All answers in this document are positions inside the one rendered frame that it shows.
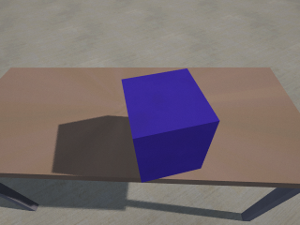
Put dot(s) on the carton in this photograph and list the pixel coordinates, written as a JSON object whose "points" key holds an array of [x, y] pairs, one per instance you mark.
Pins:
{"points": [[172, 124]]}

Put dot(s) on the table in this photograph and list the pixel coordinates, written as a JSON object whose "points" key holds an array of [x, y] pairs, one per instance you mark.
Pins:
{"points": [[71, 123]]}

